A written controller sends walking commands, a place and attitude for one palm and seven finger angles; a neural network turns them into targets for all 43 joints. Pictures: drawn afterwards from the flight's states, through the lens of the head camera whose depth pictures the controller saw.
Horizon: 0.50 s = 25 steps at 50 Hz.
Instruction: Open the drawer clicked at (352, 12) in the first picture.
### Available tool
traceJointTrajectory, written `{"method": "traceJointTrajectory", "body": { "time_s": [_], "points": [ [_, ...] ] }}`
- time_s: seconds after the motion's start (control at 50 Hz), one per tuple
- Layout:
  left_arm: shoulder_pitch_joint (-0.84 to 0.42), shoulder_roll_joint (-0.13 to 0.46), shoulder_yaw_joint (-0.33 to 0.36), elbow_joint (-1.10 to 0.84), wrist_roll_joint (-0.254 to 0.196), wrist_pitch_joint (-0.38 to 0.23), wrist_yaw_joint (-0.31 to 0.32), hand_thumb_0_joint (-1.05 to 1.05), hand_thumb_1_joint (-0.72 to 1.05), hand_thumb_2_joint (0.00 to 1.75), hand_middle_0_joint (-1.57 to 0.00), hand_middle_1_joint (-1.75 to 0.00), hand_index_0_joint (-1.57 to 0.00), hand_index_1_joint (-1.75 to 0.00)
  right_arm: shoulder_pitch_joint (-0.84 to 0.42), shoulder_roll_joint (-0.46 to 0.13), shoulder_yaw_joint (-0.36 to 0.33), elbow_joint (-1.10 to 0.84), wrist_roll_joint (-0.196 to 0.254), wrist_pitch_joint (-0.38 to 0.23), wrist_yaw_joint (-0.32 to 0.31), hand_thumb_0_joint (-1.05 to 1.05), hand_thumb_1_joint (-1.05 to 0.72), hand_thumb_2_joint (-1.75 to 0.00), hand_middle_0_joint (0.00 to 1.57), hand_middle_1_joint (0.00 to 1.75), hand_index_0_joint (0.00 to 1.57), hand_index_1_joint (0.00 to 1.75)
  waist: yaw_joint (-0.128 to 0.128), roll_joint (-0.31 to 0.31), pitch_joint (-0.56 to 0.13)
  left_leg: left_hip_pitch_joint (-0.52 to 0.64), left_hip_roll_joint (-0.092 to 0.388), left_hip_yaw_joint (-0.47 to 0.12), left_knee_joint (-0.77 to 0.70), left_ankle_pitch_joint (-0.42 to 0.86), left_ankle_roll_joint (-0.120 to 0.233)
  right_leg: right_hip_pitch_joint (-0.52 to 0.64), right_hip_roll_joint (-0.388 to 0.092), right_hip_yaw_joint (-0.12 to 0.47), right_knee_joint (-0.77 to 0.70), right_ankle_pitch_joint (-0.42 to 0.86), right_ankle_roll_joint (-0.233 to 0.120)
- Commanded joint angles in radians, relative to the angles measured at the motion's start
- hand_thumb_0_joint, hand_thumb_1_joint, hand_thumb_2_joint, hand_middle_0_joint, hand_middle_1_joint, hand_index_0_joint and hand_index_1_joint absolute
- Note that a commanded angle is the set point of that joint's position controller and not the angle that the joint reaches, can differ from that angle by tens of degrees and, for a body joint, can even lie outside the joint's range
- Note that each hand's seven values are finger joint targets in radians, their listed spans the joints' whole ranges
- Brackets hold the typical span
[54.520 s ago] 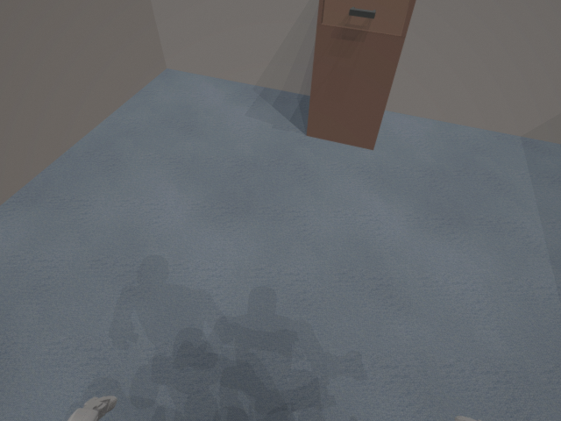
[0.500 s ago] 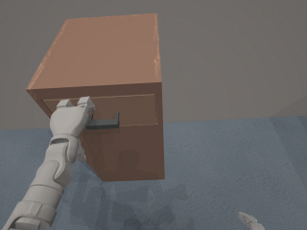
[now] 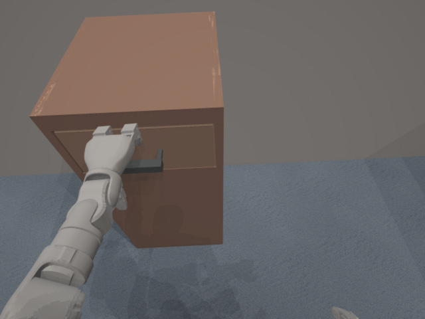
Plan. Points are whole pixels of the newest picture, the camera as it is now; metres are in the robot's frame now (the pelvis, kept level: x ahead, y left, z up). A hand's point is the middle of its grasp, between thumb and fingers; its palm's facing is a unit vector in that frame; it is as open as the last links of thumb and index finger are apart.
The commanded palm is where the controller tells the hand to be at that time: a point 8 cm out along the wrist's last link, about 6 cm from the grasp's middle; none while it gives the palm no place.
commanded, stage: move the hooked fingers above the handle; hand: left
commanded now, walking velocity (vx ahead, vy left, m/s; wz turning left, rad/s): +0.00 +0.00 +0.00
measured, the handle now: (140, 159) +0.47 +0.21 -0.03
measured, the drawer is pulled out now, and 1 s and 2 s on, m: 0.00 0.00 0.00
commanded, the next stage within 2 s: none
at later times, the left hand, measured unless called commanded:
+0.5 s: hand (134, 160) +0.42 +0.20 +0.03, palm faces -0.03 +0.00 -1.00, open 13.6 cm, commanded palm +0.41 +0.21 +0.09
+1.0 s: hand (133, 160) +0.42 +0.20 +0.03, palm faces +0.00 +0.00 -1.00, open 13.6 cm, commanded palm +0.41 +0.22 +0.08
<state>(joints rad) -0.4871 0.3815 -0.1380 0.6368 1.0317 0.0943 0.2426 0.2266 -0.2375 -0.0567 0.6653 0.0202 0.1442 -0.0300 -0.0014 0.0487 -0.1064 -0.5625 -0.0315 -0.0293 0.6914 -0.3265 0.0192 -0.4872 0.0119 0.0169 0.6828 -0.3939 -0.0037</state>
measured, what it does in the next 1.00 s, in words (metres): stands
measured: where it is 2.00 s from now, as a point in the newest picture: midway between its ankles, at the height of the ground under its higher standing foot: outside the picture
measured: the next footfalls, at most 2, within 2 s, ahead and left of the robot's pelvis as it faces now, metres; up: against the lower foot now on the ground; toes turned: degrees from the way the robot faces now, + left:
none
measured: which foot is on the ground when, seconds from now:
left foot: down 0.00-1.00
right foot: down 0.00-1.00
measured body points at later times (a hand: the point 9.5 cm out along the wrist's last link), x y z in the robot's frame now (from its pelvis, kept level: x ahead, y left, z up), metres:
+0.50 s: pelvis -0.02 -0.01 +0.00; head +0.03 -0.03 +0.44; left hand +0.42 +0.19 +0.09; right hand +0.03 -0.28 -0.14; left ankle +0.00 +0.11 -0.72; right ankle -0.04 -0.12 -0.72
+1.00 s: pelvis -0.03 -0.01 -0.01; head +0.03 -0.02 +0.44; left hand +0.42 +0.19 +0.09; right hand +0.03 -0.27 -0.14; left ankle +0.00 +0.11 -0.72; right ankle -0.04 -0.12 -0.72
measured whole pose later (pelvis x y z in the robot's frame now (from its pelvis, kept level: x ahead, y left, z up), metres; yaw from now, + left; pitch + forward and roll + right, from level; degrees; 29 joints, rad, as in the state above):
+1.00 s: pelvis -0.03 -0.01 -0.01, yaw -1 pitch +14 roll -1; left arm -0.72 0.40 -0.09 1.00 1.08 0.02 0.36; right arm 0.28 -0.25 -0.03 0.70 0.03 0.12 -0.06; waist -0.07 0.05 -0.13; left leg -0.67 -0.01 -0.03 0.72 -0.29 0.01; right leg -0.60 0.03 0.02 0.72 -0.36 -0.01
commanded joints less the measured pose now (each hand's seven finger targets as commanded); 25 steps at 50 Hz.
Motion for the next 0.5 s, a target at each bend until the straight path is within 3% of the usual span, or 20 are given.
{"method": "traceJointTrajectory", "body": {
  "time_s": [0.0,0.02,0.12,0.18,0.22,0.26,0.32,0.38,0.44,0.46,0.48],
  "points": [
    [-0.451,0.18,0.071,-0.109,0.005,-0.019,0.044,0.0,-0.5,0.3,-0.3,-1.2,-0.3,-1.2,0.04,-0.138,-0.042,-0.095,-0.005,-0.023,-0.017,0.0,-0.9,-0.9,0.2,0.3,0.2,0.3,-0.045,-0.041,-0.316,0.271,0.0,0.025,-0.042,0.342,0.021,0.024,0.035,-0.042,-0.07,0.332,-0.04],
    [-0.475,0.212,0.095,-0.079,0.013,-0.025,0.049,0.0,-0.5,0.3,-0.3,-1.2,-0.3,-1.2,0.043,-0.141,-0.04,-0.09,-0.006,-0.021,-0.022,0.0,-0.9,-0.9,0.2,0.3,0.2,0.3,-0.046,-0.063,-0.318,0.249,-0.001,0.028,-0.041,0.32,0.023,0.027,0.033,-0.038,-0.069,0.323,-0.038],
    [-0.531,0.235,0.125,-0.018,0.027,-0.059,0.09,0.0,-0.5,0.3,-0.3,-1.2,-0.3,-1.2,0.075,-0.137,-0.043,-0.086,-0.01,-0.026,-0.022,0.0,-0.9,-0.9,0.2,0.3,0.2,0.3,-0.039,-0.034,-0.352,0.214,-0.005,0.037,-0.028,0.317,0.024,0.028,0.034,-0.031,-0.054,0.334,-0.04],
    [-0.549,0.274,0.154,0.068,0.038,-0.049,0.115,0.0,-0.5,0.3,-0.3,-1.2,-0.3,-1.2,0.1,-0.141,-0.043,-0.076,-0.009,-0.028,-0.02,0.0,-0.9,-0.9,0.2,0.3,0.2,0.3,-0.045,-0.037,-0.342,0.158,-0.006,0.045,-0.023,0.292,0.025,0.026,0.035,-0.026,-0.05,0.327,-0.038],
    [-0.567,0.258,0.133,0.09,0.041,-0.031,0.127,0.0,-0.5,0.3,-0.3,-1.2,-0.3,-1.2,0.099,-0.143,-0.043,-0.073,-0.007,-0.029,-0.021,0.0,-0.9,-0.9,0.2,0.3,0.2,0.3,-0.059,-0.058,-0.33,0.137,-0.008,0.053,-0.024,0.26,0.028,0.024,0.033,-0.02,-0.062,0.312,-0.032],
    [-0.602,0.304,0.16,0.111,0.045,-0.022,0.135,0.0,-0.5,0.3,-0.3,-1.2,-0.3,-1.2,0.105,-0.147,-0.043,-0.065,-0.006,-0.029,-0.023,0.0,-0.9,-0.9,0.2,0.3,0.2,0.3,-0.064,-0.069,-0.335,0.12,-0.01,0.052,-0.028,0.24,0.031,0.037,0.032,-0.015,-0.069,0.295,-0.031],
    [-0.623,0.303,0.149,0.117,0.039,-0.012,0.137,0.0,-0.5,0.3,-0.3,-1.2,-0.3,-1.2,0.112,-0.146,-0.042,-0.064,-0.001,-0.029,-0.024,0.0,-0.9,-0.9,0.2,0.3,0.2,0.3,-0.064,-0.047,-0.358,0.124,-0.012,0.06,-0.033,0.226,0.034,0.051,0.029,-0.009,-0.078,0.293,-0.028],
    [-0.613,0.34,0.177,0.121,0.034,-0.019,0.132,0.0,-0.5,0.3,-0.3,-1.2,-0.3,-1.2,0.112,-0.146,-0.042,-0.066,0.0,-0.027,-0.028,0.0,-0.9,-0.9,0.2,0.3,0.2,0.3,-0.053,-0.059,-0.385,0.117,-0.014,0.062,-0.039,0.223,0.036,0.09,0.026,-0.001,-0.081,0.306,-0.025],
    [-0.605,0.311,0.145,0.153,0.022,-0.023,0.119,0.0,-0.5,0.3,-0.3,-1.2,-0.3,-1.2,0.101,-0.145,-0.036,-0.07,0.007,-0.032,-0.034,0.0,-0.9,-0.9,0.2,0.3,0.2,0.3,-0.068,-0.059,-0.309,0.095,-0.013,0.068,-0.053,0.154,0.038,0.055,0.024,0.001,-0.109,0.235,-0.021],
    [-0.624,0.329,0.16,0.17,0.02,-0.03,0.116,0.0,-0.5,0.3,-0.3,-1.2,-0.3,-1.2,0.106,-0.145,-0.035,-0.067,0.008,-0.034,-0.035,0.0,-0.9,-0.9,0.2,0.3,0.2,0.3,-0.074,-0.087,-0.29,0.081,-0.013,0.063,-0.056,0.14,0.039,0.057,0.023,0.002,-0.114,0.219,-0.02],
    [-0.621,0.326,0.15,0.172,0.018,-0.037,0.111,0.0,-0.5,0.3,-0.3,-1.2,-0.3,-1.2,0.107,-0.147,-0.035,-0.07,0.01,-0.039,-0.037,0.0,-0.9,-0.9,0.2,0.3,0.2,0.3,-0.074,-0.076,-0.282,0.074,-0.014,0.067,-0.057,0.129,0.04,0.052,0.022,0.006,-0.117,0.211,-0.018]
  ]
}}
